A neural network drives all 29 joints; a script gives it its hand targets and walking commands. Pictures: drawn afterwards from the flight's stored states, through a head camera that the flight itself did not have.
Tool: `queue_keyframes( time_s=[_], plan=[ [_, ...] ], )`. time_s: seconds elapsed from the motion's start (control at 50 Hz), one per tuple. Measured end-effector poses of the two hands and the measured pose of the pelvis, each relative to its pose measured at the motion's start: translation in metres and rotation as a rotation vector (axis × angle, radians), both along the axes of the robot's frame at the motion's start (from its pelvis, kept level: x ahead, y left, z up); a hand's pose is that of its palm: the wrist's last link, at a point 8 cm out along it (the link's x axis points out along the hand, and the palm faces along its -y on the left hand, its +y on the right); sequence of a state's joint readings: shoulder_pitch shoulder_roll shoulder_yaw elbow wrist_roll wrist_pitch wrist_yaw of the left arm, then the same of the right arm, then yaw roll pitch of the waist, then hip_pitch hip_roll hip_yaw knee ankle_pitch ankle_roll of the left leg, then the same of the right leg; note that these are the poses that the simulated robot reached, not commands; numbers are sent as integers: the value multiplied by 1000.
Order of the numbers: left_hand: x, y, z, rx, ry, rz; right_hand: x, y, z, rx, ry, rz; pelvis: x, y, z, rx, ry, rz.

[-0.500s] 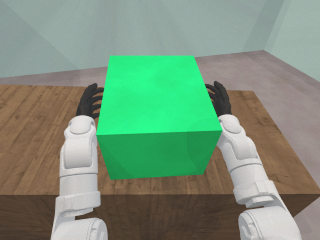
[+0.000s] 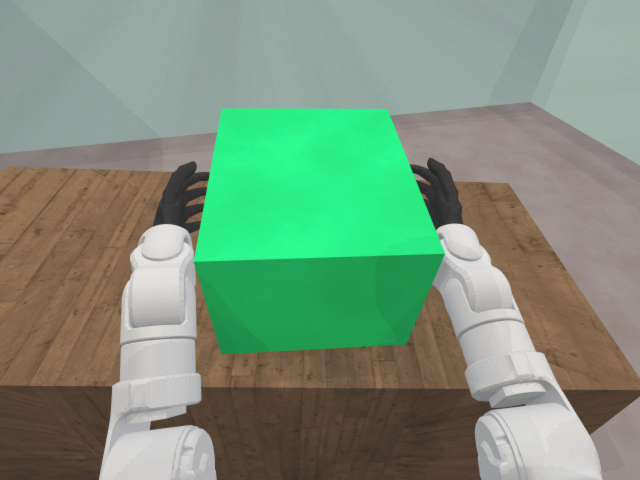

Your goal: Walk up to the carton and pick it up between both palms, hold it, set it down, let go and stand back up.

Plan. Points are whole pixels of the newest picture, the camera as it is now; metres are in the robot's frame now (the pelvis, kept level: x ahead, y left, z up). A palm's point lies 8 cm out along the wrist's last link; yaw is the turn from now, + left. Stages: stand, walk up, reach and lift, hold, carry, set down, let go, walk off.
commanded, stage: set down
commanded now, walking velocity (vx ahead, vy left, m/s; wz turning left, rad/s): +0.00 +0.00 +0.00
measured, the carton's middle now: (310, 222) +0.40 +0.01 +0.15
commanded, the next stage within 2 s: none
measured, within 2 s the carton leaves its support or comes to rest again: neither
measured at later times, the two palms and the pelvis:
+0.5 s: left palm (173, 229) +0.37 +0.18 +0.16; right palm (429, 236) +0.37 -0.14 +0.15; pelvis +0.01 +0.00 +0.00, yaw +1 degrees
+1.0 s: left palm (184, 244) +0.39 +0.18 +0.12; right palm (420, 241) +0.39 -0.14 +0.12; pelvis +0.03 +0.00 +0.00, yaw +1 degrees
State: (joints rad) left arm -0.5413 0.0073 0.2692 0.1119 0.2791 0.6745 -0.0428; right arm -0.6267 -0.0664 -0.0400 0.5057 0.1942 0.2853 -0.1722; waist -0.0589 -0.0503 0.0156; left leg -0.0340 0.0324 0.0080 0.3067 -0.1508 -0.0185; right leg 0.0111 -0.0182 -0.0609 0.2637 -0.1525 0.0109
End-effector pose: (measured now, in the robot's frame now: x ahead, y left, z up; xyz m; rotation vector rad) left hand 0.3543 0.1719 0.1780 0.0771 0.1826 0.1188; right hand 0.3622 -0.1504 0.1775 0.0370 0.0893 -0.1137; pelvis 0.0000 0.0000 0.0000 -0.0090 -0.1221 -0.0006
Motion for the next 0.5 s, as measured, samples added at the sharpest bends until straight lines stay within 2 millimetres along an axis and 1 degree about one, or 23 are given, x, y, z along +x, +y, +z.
queue_keyframes(
  time_s=[0.2,0.32,0.4,0.5],
  plan=[
    [-4,1,1,2,-35,0,-3,1,4,19,-38,0,4,1,0,-1,-14,8],
    [2,2,6,7,-94,-7,0,2,4,4,-100,-6,5,1,0,3,-19,6],
    [9,4,3,25,-103,-17,5,3,-6,-26,-111,-10,7,1,0,6,-22,9],
    [15,7,-14,33,-80,-24,10,6,-29,-43,-91,-11,11,0,1,5,-22,13]
  ],
)
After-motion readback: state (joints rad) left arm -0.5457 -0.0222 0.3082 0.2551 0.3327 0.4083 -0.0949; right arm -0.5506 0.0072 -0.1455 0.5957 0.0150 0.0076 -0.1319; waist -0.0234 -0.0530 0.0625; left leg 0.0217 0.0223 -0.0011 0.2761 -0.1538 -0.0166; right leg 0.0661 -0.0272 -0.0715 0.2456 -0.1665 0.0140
